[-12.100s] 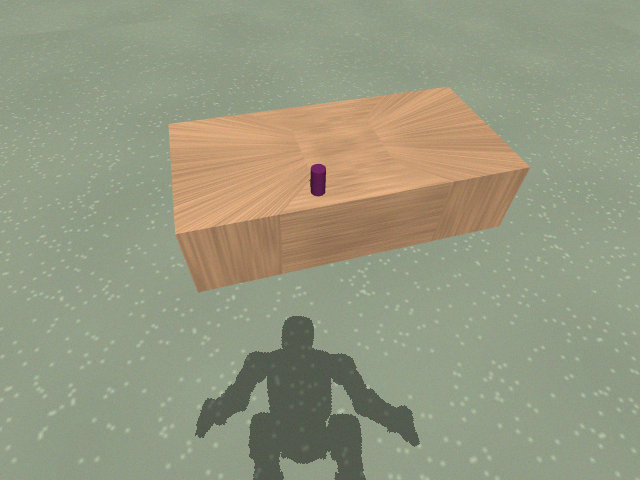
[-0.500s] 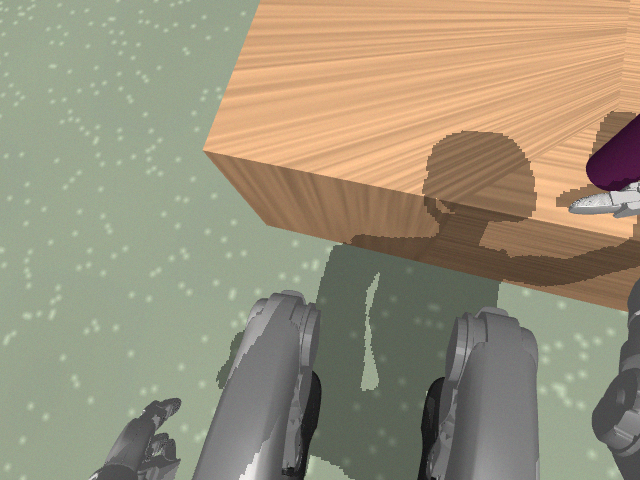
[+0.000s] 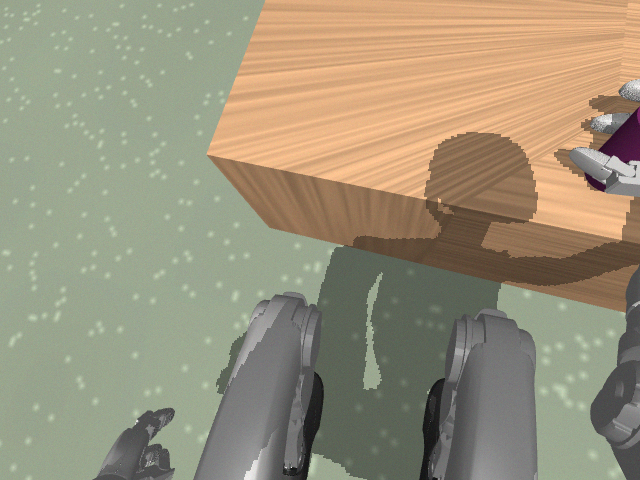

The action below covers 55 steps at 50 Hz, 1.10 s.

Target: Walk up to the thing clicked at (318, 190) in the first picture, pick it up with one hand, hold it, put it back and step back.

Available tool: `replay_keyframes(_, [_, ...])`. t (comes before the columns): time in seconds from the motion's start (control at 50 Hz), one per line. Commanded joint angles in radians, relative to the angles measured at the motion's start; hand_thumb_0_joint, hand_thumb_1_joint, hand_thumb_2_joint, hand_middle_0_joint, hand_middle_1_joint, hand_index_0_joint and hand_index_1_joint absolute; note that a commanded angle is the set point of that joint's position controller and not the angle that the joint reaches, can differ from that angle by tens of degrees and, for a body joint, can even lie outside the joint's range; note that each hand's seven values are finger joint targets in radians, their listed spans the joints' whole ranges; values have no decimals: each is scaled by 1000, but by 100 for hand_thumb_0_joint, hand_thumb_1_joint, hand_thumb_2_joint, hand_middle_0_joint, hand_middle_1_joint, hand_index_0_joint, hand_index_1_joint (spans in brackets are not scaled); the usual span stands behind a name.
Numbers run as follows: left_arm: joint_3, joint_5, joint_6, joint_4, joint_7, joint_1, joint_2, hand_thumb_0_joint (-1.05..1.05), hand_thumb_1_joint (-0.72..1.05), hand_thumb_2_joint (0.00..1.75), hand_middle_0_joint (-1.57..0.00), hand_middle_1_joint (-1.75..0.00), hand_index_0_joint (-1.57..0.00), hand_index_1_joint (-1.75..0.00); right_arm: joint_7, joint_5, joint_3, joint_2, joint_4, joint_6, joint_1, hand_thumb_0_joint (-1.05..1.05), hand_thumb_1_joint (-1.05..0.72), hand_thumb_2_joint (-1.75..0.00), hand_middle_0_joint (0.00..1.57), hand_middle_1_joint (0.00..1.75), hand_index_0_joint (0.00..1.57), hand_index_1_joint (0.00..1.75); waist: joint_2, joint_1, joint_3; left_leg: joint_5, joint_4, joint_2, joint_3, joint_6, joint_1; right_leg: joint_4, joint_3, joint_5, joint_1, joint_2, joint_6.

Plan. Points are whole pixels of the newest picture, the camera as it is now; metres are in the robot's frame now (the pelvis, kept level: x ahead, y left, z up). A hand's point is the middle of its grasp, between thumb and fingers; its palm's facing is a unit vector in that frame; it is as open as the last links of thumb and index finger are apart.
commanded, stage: close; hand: right
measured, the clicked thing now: (635, 149) +0.49 -0.29 -0.01
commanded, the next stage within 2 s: settle in 0.02 s
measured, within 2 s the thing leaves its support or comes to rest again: leaves its support in 0.38 s
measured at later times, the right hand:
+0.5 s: hand out of the picture +0.49 -0.28 +0.03, palm faces +0.26 +0.96 -0.03, open 7.0 cm
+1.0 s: hand out of the picture +0.49 -0.29 +0.09, palm faces +0.26 +0.96 -0.02, open 6.9 cm
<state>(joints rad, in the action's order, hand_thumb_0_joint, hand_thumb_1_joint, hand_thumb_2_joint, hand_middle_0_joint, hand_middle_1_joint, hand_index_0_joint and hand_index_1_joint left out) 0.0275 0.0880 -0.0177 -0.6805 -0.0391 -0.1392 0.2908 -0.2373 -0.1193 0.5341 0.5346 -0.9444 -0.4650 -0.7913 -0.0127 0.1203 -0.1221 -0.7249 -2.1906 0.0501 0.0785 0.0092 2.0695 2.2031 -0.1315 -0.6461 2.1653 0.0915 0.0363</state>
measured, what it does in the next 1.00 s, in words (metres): rises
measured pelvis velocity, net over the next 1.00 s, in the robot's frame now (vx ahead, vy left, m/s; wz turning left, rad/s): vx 0.02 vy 0.00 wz -0.04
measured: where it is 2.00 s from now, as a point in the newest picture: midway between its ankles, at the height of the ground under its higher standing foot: (365, 456)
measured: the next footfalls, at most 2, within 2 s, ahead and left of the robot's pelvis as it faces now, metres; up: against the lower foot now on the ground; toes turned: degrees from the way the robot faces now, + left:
none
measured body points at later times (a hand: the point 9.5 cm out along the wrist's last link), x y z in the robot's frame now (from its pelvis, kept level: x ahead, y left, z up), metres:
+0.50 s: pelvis +0.00 +0.00 +0.03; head +0.21 -0.04 +0.42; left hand +0.11 +0.27 -0.10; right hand +0.47 -0.33 +0.04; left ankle +0.08 +0.11 -0.35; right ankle +0.09 -0.15 -0.35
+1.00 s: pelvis +0.02 +0.00 +0.09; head +0.22 -0.05 +0.49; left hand +0.13 +0.28 -0.03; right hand +0.47 -0.34 +0.10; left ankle +0.08 +0.11 -0.35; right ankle +0.09 -0.15 -0.35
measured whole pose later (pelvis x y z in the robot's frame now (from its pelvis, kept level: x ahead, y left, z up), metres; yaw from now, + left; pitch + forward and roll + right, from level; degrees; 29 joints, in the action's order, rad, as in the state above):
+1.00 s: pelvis +0.02 +0.00 +0.09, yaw -2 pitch +36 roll +4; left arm -0.02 0.05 0.00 -0.67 0.00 -0.16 0.28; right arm -0.19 -0.13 0.50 0.48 -0.85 -0.40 -0.73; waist 0.00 0.11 -0.17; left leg -0.71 -1.91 0.04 0.06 0.01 1.82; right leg 1.92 -0.09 -0.64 1.92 0.09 0.03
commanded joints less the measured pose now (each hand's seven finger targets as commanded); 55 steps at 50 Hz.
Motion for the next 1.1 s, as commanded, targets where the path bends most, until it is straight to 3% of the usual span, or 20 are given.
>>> replay_keyframes(0.0, [-82, 9, 8, 32, 20, -160, 218, 0, 90, 89, -19, -29, -19, -29, 8, -12, 31, 273, 232, -74, -361, 0, -23, -84, 123, 105, 122, 105, 208, 0, -661, 203, 267, 22, 27, 32, -308, -216, 62, 113, -496, -15, -61])
replay_keyframes(0.04, [-78, 7, 7, 29, 22, -158, 216, 0, 91, 89, -19, -29, -19, -29, 12, -16, 45, 283, 212, -73, -350, 0, -31, -90, 128, 111, 127, 111, 174, 1, -658, 217, 273, 23, 27, 27, -325, -209, 62, 122, -487, -13, -63])
replay_keyframes(0.12, [-82, 7, 8, 34, 22, -151, 215, 0, 89, 91, -20, -30, -20, -30, 10, -20, 28, 259, 214, -74, -347, 0, -42, -114, 130, 131, 132, 131, 187, -5, -676, 200, 281, 21, 20, 30, -345, -219, 69, 107, -480, -15, -61])
replay_keyframes(0.16, [-84, 5, 9, 39, 24, -145, 213, 0, 89, 90, -20, -30, -20, -30, 13, -19, 42, 285, 235, -74, -343, 0, -49, -127, 133, 137, 135, 137, 179, -19, -695, 205, 289, 21, 13, 29, -367, -221, 72, 110, -475, -15, -62])
replay_keyframes(0.26, [-94, 2, 8, 34, 30, -144, 210, 0, 89, 90, -20, -29, -20, -29, 25, -24, 30, 273, 300, -67, -375, 0, -60, -142, 139, 149, 142, 149, 219, -26, -746, 216, 303, 20, 6, 32, -385, -245, 76, 125, -540, -16, -59])
replay_keyframes(0.28, [-95, -2, 8, 36, 31, -144, 210, 0, 90, 90, -20, -30, -20, -30, 31, -22, 45, 302, 352, -70, -413, 0, -60, -142, 139, 149, 142, 149, 229, -32, -757, 204, 305, 20, 8, 33, -370, -258, 73, 118, -557, -16, -57])
replay_keyframes(0.38, [-106, -7, 8, 33, 42, -151, 201, 0, 91, 89, -19, -30, -20, -29, 53, -25, 43, 306, 414, -57, -409, 0, -47, -133, 141, 146, 145, 146, 234, -34, -799, 248, 347, 17, -8, 30, -432, -285, 84, 156, -625, -15, -59])
replay_keyframes(0.46, [-112, -18, 14, 26, 49, -155, 202, 0, 91, 89, -19, -30, -20, -29, 59, -29, 16, 269, 438, -35, -392, 0, -46, -134, 142, 147, 146, 147, 252, -25, -783, 261, 365, 13, 1, 34, -416, -334, 73, 181, -694, -16, -54])
replay_keyframes(0.6, [-110, -32, 23, 25, 57, -166, 184, 0, 91, 90, -19, -29, -19, -29, 52, -35, 9, 229, 296, -4, -313, 0, -48, -134, 143, 147, 146, 147, 141, -9, -670, 246, 457, 11, -16, 24, -485, -375, 79, 144, -616, -22, -69])
replay_keyframes(0.68, [-113, -39, 27, 48, 53, -160, 187, 0, 91, 89, -20, -29, -20, -29, 37, -29, 9, 228, 295, -1, -287, 0, -48, -133, 143, 147, 146, 147, 160, -22, -692, 271, 466, 9, -12, 30, -500, -417, 73, 189, -685, -24, -67])
replay_keyframes(0.86, [-119, -34, 34, 59, 54, -169, 184, 0, 90, 89, -19, -29, -19, -29, 39, -35, 23, 266, 392, -34, -360, 0, -47, -131, 139, 144, 142, 144, 217, -29, -768, 306, 512, 8, -25, 30, -543, -453, 75, 240, -804, -24, -66])
replay_keyframes(0.9, [-118, -34, 36, 57, 54, -162, 181, 0, 90, 89, -19, -29, -19, -29, 39, -36, 4, 237, 396, -39, -366, 0, -48, -132, 139, 144, 142, 144, 227, -22, -756, 297, 522, 7, -23, 31, -544, -473, 72, 231, -817, -26, -64])
replay_keyframes(0.98, [-120, -36, 37, 53, 54, -171, 190, 0, 91, 89, -19, -29, -20, -29, 46, -33, 15, 251, 385, -39, -360, 0, -50, -133, 138, 145, 141, 145, 231, -27, -760, 294, 534, 6, -17, 33, -537, -498, 64, 249, -865, -26, -61])
replay_keyframes(1.02, [-121, -34, 39, 48, 53, -169, 188, 0, 90, 89, -19, -29, -19, -29, 43, -36, -2, 213, 350, -36, -334, 0, -48, -133, 138, 145, 141, 145, 233, -17, -730, 298, 538, 4, -14, 32, -527, -502, 62, 255, -868, -26, -60])
replay_keyframes(1.06, [-117, -38, 38, 52, 53, -169, 185, 0, 90, 89, -19, -29, -20, -29, 45, -36, 19, 248, 359, -35, -327, 0, -48, -134, 139, 146, 142, 146, 218, -29, -749, 319, 545, 5, -19, 31, -560, -503, 64, 272, -860, -28, -63])
replay_keyframes(1.08, [-116, -37, 38, 53, 53, -168, 183, 0, 90, 89, -19, -29, -19, -29, 42, -37, 12, 232, 350, -34, -318, 0, -48, -136, 140, 147, 143, 148, 206, -26, -750, 329, 550, 5, -19, 30, -567, -503, 64, 283, -865, -29, -65])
